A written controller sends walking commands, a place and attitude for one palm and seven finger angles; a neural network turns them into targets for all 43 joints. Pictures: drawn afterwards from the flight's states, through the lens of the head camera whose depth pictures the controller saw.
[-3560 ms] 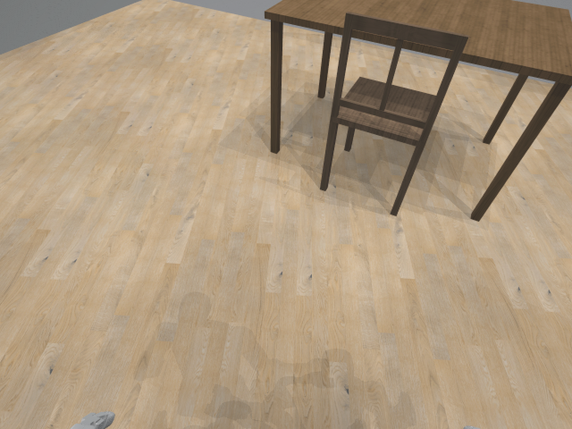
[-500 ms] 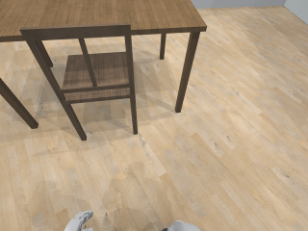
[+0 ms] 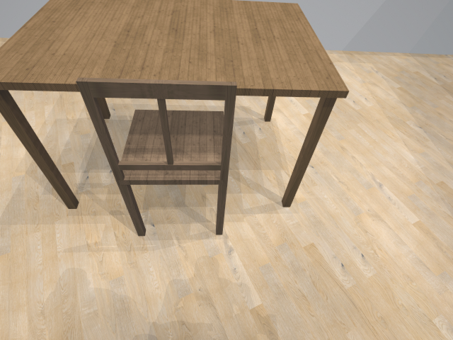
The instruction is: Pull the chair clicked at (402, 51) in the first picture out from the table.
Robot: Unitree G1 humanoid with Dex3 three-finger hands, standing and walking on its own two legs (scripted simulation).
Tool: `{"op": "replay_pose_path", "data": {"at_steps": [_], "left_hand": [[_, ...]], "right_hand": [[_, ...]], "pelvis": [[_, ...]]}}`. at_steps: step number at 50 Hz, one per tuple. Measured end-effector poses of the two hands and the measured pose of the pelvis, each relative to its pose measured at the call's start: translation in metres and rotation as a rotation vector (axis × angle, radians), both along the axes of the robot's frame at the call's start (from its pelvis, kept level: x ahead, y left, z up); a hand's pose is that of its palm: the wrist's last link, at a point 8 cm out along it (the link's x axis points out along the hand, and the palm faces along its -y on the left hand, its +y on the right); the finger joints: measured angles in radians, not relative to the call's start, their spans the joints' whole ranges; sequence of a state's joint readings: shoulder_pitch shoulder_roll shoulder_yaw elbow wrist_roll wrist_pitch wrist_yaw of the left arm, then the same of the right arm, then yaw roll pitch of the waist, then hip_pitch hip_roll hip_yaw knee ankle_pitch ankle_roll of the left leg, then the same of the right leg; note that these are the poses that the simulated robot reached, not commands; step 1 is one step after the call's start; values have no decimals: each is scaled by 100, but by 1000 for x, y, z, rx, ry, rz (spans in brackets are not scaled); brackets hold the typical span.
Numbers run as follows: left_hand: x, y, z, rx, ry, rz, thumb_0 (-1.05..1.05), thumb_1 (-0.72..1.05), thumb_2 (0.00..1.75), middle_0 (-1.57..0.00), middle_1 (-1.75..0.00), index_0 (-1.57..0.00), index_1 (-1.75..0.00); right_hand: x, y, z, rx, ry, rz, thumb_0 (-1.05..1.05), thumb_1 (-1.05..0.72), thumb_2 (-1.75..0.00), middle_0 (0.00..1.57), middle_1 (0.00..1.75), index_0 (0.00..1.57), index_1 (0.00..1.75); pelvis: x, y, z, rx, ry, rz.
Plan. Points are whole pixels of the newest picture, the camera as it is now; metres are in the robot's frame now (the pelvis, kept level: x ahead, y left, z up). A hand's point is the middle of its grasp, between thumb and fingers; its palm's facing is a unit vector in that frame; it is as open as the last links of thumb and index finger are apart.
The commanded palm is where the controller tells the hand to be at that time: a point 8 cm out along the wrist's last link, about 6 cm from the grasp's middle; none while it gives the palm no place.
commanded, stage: take the last steps up to it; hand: left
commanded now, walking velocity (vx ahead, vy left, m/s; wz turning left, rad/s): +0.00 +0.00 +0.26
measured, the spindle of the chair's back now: (166, 134) +0.68 +0.23 -0.11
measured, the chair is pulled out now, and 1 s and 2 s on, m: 0.00 0.00 0.00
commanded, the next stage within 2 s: come to a stop and stand still in 0.86 s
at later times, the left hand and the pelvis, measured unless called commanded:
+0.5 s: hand out of the picture -0.02 +0.14 -0.18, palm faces +0.18 -0.97 -0.13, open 7.4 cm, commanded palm none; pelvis +0.06 -0.01 +0.00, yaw +6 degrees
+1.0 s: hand (178, 302) +0.22 +0.12 -0.16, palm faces +0.16 -0.97 -0.21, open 7.3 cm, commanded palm none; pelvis +0.22 -0.06 +0.01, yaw +6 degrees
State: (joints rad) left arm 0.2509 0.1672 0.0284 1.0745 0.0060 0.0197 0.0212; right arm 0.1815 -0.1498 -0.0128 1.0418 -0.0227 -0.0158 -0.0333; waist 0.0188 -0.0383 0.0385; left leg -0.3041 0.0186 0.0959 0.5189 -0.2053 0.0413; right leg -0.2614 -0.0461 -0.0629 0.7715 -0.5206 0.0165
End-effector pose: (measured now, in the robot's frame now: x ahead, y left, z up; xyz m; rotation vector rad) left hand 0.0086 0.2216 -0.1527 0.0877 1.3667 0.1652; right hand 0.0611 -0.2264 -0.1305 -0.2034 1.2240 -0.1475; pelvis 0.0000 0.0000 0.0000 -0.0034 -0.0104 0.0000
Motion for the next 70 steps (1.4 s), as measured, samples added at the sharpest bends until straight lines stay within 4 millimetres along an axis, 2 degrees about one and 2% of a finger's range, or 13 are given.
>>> {"op": "replay_pose_path", "data": {"at_steps": [8,15,24,28,34,38,41,44,51,57,62,66,70], "left_hand": [[-17,-8,12,72,10,37,0,91,89,-19,-30,-20,-30],[-30,-25,18,48,12,97,0,90,89,-20,-30,-20,-30],[-40,-29,-2,-41,140,150,0,90,89,-20,-30,-20,-30],[-8,-25,4,-42,154,105,0,90,89,-20,-30,-20,-30],[84,-17,14,19,28,68,1,92,89,-20,-30,-20,-30],[144,-16,16,77,-49,38,1,93,89,-19,-30,-20,-30],[178,-23,14,108,-106,38,1,93,89,-19,-30,-20,-30],[193,-36,20,100,-123,65,0,92,89,-19,-30,-20,-30],[198,-63,22,44,-35,84,0,93,89,-20,-30,-20,-30],[202,-74,7,-24,30,113,0,92,89,-20,-30,-20,-30],[211,-64,-7,-31,52,135,0,91,89,-20,-30,-20,-30],[218,-51,-2,3,48,118,0,91,89,-20,-30,-20,-30],[218,-40,6,56,33,96,0,90,89,-20,-30,-20,-30]], "right_hand": [[1,-19,-16,54,39,7,0,-92,-90,20,30,20,30],[9,-32,-6,50,81,45,1,-92,-90,20,30,20,30],[38,-14,-8,10,84,81,1,-91,-90,20,30,20,30],[32,-6,-4,26,111,31,1,-91,-90,20,30,20,30],[19,-3,-8,77,248,-8,1,-90,-90,20,30,20,30],[28,-16,-24,113,316,-37,1,-90,-90,20,30,20,30],[50,-31,-37,122,342,-32,1,-90,-90,20,30,20,30],[94,-45,-32,101,297,-7,1,-90,-90,20,30,20,30],[216,-58,-9,52,72,50,1,-91,-90,20,30,19,30],[286,-37,-4,38,-19,101,0,-91,-90,19,30,19,30],[309,-16,-2,35,-46,125,0,-91,-90,20,30,19,30],[308,-11,-3,44,-46,123,0,-91,-90,20,30,20,30],[299,-22,-6,54,-42,112,0,-91,-90,20,30,20,30]], "pelvis": [[2,-20,-3,18,-15,39],[21,-29,6,14,-2,80],[54,-11,-5,2,15,112],[75,-11,1,13,17,97],[111,-23,5,22,17,97],[143,-39,-5,34,12,87],[166,-51,-15,21,7,95],[185,-57,-8,17,0,105],[223,-59,8,3,12,111],[248,-48,3,-23,-4,97],[258,-40,-3,-1,-18,87],[248,-41,-1,2,-13,81],[235,-49,-1,1,-2,75]]}}
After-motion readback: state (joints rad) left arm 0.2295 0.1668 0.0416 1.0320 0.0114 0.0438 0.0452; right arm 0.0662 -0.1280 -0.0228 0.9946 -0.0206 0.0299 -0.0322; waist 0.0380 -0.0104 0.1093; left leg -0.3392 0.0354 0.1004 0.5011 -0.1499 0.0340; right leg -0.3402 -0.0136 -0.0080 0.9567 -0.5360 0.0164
